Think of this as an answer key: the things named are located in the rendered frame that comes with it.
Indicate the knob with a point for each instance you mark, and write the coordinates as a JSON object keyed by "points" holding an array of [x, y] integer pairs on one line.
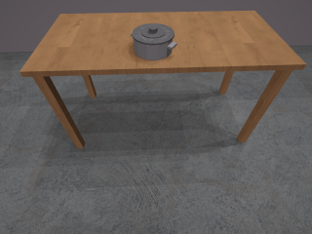
{"points": [[153, 28]]}

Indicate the lid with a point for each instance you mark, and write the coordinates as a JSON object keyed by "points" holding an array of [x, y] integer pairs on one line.
{"points": [[163, 35]]}

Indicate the pot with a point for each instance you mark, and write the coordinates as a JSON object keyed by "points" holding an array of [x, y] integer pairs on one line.
{"points": [[154, 52]]}

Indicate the table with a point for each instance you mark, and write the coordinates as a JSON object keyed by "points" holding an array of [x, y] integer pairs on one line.
{"points": [[207, 41]]}

